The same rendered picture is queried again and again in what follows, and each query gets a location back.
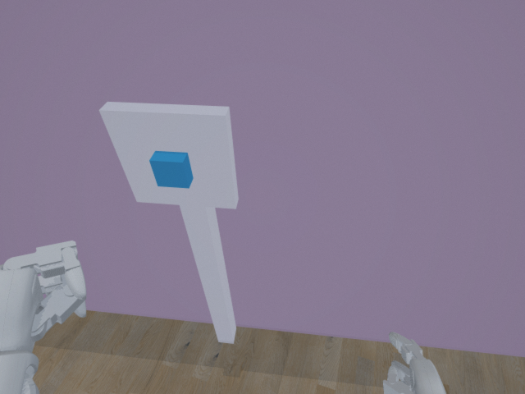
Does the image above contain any robot left hand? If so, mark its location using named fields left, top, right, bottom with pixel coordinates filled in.
left=0, top=241, right=86, bottom=352

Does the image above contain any panel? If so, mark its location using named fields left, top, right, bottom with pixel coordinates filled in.
left=99, top=102, right=239, bottom=344

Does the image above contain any button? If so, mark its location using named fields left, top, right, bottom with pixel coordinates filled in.
left=149, top=151, right=194, bottom=188

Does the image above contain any robot left forearm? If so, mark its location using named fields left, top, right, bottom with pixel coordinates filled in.
left=0, top=350, right=39, bottom=394

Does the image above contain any robot right hand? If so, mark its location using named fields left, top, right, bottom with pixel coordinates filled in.
left=383, top=332, right=446, bottom=394

